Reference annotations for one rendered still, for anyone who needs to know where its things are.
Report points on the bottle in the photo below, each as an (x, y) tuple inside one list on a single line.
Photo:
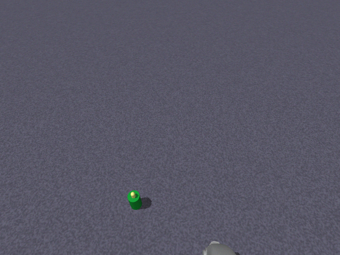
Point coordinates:
[(134, 200)]

